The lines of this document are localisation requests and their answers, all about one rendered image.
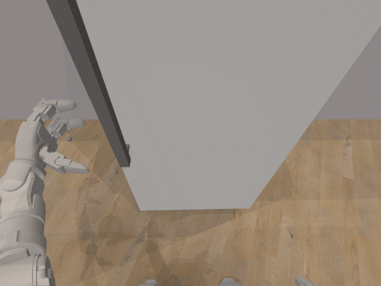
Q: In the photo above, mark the robot right shin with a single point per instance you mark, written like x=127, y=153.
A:
x=227, y=279

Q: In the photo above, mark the handle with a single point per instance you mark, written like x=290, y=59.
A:
x=72, y=28

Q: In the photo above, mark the left robot upper arm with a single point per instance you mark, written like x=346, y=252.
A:
x=34, y=270

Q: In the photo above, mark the fridge door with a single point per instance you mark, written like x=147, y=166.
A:
x=212, y=95

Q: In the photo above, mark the robot left forearm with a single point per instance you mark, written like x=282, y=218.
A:
x=22, y=211

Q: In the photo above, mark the left robot hand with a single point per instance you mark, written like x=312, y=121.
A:
x=33, y=136

